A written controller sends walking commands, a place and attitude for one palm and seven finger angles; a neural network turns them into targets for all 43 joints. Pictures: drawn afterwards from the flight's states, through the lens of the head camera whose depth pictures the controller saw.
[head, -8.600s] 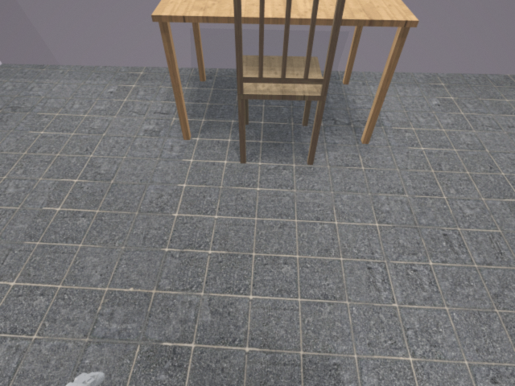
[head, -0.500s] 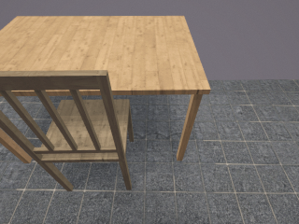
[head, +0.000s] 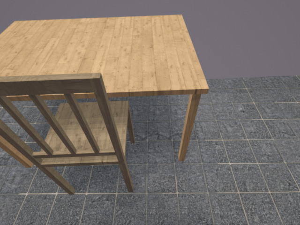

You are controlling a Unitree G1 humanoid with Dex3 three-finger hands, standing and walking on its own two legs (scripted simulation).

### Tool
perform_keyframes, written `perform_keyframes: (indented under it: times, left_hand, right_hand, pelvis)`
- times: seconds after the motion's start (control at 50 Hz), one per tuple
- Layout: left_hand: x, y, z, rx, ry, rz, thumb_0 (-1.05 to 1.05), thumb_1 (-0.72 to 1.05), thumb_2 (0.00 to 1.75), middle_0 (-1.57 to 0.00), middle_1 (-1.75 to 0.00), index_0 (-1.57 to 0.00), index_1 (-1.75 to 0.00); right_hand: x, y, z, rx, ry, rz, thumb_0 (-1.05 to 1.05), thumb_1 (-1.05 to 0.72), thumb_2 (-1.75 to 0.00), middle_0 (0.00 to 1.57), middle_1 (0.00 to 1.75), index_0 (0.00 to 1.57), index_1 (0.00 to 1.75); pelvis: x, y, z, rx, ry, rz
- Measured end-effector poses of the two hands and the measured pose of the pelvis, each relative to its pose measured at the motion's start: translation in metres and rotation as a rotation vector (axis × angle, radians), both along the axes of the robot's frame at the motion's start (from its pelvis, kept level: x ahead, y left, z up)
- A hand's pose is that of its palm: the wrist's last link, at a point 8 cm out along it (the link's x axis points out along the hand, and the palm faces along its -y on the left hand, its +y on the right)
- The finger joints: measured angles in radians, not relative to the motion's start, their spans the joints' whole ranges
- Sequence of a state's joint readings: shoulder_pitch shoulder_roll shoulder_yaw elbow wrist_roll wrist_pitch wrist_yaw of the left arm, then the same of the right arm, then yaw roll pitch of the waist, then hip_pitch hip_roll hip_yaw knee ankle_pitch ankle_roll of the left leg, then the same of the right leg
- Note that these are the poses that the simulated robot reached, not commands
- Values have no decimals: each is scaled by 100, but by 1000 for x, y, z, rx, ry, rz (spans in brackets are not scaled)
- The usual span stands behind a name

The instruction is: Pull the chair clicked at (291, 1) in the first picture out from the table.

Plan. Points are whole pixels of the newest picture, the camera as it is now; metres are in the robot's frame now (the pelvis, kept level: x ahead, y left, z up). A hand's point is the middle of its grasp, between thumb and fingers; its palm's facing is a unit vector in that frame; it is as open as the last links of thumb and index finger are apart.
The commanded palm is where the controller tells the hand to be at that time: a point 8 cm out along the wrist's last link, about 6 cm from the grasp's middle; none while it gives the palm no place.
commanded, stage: look again from close up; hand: left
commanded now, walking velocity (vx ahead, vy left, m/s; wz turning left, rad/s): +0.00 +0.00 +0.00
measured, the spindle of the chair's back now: (57, 128) +0.43 +0.37 -0.06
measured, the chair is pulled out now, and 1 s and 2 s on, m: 0.00 0.00 0.00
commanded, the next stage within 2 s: raise the hand toward the chair's back in 0.58 s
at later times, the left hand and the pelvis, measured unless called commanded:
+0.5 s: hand out of the picture +0.01 +0.16 -0.17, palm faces +0.04 -0.98 -0.21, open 7.3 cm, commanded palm none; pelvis +0.00 -0.02 +0.00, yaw +1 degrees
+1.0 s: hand (94, 205) +0.17 +0.16 -0.02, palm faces +0.00 -1.00 +0.03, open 8.4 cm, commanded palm +0.11 +0.22 -0.06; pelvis -0.04 -0.01 -0.07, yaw +1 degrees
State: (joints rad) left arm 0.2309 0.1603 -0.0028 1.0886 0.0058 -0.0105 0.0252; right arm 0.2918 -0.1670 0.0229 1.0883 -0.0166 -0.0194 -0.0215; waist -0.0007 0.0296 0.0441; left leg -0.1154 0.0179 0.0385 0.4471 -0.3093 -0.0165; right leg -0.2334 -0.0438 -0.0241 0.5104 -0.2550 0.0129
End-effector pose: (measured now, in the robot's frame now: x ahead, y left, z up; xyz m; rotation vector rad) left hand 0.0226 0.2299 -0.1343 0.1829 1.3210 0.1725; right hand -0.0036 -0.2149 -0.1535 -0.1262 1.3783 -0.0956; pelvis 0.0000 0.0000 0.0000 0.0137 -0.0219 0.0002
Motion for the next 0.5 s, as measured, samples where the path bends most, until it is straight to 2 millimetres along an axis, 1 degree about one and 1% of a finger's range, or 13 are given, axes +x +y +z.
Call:
perform_keyframes:
  times: [0.24, 0.5]
  left_hand:
    - [-10, -12, -2, -14, 35, 16, 0, 91, 90, -20, -29, -20, -30]
    - [-20, -20, -4, -27, 53, 31, 0, 91, 90, -20, -29, -20, -30]
  right_hand:
    - [6, -17, 3, -24, 13, 8, 1, -91, -89, 20, 30, 20, 29]
    - [4, -17, 4, -16, 23, 11, 0, -91, -89, 20, 30, 20, 29]
  pelvis:
    - [2, -10, 1, -2, 1, 4]
    - [1, -16, 2, -6, 2, 9]
